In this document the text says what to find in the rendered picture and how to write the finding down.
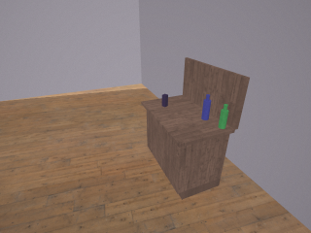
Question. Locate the table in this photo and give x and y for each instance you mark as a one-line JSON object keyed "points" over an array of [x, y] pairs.
{"points": [[190, 150]]}

